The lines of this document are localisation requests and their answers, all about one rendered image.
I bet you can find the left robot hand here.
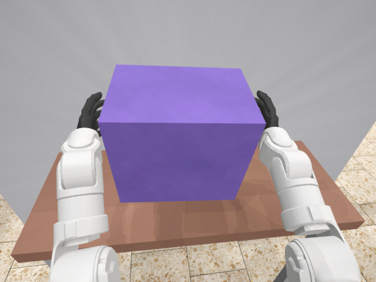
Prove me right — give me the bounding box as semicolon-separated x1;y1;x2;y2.
77;92;105;137

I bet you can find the robot left upper arm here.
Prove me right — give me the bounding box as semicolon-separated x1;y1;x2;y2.
50;245;121;282

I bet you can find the left robot forearm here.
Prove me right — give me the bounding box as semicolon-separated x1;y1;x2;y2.
49;127;109;282

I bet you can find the carton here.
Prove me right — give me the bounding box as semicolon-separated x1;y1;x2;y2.
98;65;266;203

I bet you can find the right robot hand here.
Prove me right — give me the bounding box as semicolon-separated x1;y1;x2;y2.
255;90;279;130

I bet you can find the table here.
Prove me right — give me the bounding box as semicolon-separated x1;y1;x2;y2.
11;141;365;282

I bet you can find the right robot forearm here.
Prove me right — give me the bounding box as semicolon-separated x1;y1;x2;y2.
258;127;361;280

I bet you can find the robot right upper arm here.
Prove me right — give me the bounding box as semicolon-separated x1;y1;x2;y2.
285;236;361;282

